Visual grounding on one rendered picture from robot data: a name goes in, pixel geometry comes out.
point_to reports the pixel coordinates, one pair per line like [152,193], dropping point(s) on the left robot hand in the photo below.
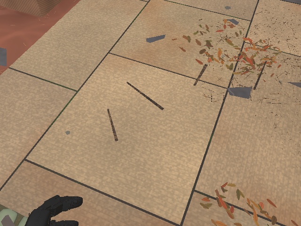
[52,207]

